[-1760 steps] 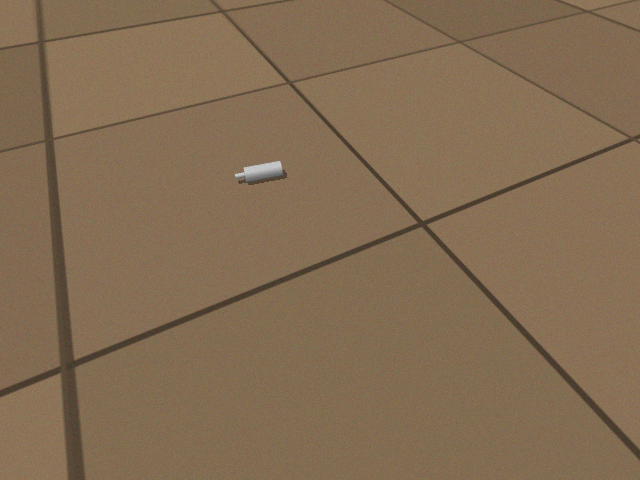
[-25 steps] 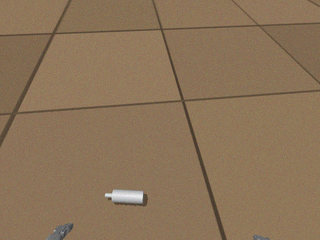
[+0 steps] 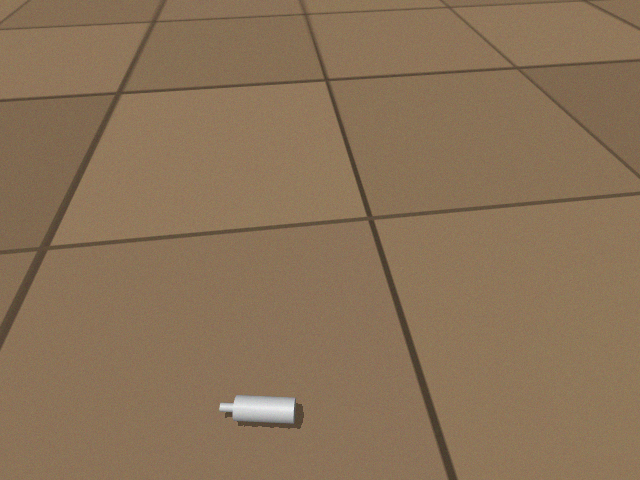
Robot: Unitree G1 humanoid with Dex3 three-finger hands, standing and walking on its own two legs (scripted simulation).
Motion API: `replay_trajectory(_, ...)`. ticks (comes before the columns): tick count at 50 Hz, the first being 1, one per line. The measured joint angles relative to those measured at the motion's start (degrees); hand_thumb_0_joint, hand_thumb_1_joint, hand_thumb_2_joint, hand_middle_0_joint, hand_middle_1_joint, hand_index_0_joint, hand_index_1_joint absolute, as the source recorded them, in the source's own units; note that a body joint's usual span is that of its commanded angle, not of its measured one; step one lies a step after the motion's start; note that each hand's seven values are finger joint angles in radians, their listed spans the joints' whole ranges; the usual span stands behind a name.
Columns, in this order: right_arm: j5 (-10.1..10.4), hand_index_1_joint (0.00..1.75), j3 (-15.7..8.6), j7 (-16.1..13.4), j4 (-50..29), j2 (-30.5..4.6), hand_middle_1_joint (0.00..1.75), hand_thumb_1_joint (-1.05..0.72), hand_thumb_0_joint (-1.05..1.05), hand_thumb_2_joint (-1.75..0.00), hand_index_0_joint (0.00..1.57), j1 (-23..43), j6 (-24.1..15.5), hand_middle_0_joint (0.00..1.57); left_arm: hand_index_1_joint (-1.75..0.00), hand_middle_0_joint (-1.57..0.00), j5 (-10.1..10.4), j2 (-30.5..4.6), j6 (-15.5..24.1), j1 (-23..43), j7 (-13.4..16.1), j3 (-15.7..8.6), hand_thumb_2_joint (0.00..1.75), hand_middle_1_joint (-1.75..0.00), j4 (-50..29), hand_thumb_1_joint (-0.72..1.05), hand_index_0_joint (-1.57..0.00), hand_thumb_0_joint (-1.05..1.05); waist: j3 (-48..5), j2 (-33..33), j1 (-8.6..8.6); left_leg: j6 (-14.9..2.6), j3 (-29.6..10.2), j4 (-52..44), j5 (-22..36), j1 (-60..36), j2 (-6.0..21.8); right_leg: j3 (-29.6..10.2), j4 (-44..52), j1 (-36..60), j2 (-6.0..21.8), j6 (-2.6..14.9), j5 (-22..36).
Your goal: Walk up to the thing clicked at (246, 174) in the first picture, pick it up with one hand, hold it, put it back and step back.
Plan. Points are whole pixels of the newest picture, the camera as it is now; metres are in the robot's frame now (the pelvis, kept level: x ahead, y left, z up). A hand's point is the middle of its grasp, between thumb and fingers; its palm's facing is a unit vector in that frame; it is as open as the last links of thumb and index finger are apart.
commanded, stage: stand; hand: left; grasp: from above
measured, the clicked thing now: (257, 408) +0.47 +0.22 -0.74
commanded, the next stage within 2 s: step back in 1.74 s
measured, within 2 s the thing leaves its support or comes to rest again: neither
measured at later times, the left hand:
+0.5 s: hand out of the picture +0.07 +0.23 -0.16, palm faces +0.02 -0.94 -0.33, open 7.3 cm
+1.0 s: hand out of the picture +0.09 +0.23 -0.15, palm faces +0.02 -0.94 -0.34, open 7.3 cm
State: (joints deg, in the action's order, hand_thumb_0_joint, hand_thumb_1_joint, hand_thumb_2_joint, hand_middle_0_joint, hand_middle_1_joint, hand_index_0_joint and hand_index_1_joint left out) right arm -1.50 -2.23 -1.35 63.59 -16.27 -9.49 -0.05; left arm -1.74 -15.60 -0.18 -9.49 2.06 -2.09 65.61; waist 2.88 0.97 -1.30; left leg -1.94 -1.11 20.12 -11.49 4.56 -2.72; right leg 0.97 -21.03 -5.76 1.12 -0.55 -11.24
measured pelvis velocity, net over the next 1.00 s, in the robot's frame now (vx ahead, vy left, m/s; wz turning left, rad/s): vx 0.01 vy -0.01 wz -0.01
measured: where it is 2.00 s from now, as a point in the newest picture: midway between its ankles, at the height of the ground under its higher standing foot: outside the picture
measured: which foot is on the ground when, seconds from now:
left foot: down 0.00-1.00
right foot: down 0.00-1.00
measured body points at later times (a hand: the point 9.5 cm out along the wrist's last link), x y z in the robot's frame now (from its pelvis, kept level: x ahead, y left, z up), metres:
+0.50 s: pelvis +0.01 -0.01 +0.00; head +0.01 -0.01 +0.45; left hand +0.07 +0.28 -0.14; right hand +0.07 -0.30 -0.14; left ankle +0.00 +0.10 -0.75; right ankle +0.01 -0.12 -0.75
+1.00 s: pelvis +0.01 -0.01 +0.00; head +0.01 -0.02 +0.45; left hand +0.09 +0.28 -0.13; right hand +0.08 -0.31 -0.14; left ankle +0.00 +0.10 -0.75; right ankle +0.01 -0.12 -0.75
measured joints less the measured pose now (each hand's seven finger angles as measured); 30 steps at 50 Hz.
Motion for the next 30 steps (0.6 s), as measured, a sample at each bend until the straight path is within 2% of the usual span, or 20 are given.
replay_trajectory(30,0.58,0.30,1.32,0.35,1.93,-2.05,0.30,-0.90,0.00,-0.90,0.20,2.02,-0.52,0.20,-0.30,-0.20,0.60,-1.16,0.58,3.77,-0.88,0.50,0.90,-0.30,1.57,0.91,-0.21,0.00,0.23,0.01,0.83,0.73,-0.28,-2.18,0.58,-0.41,0.91,0.23,2.74,0.65,-0.91,0.72,0.89)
